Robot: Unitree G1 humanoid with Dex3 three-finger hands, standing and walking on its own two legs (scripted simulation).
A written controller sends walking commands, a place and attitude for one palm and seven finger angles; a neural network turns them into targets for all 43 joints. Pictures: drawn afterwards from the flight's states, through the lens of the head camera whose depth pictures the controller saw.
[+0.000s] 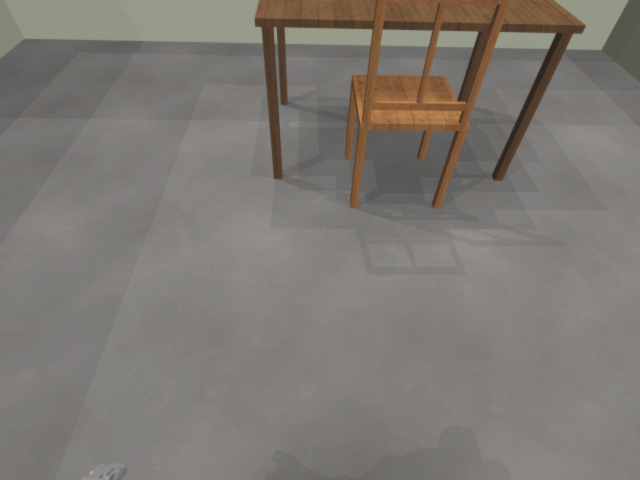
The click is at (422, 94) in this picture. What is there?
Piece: chair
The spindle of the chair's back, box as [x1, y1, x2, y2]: [416, 3, 445, 102]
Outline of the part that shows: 445,3 438,4 417,96 417,102 422,101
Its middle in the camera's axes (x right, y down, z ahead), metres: +0.37 -0.61 +1.30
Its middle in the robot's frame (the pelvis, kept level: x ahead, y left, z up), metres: +1.39 -0.31 -0.08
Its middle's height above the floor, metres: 0.69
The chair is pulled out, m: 0.00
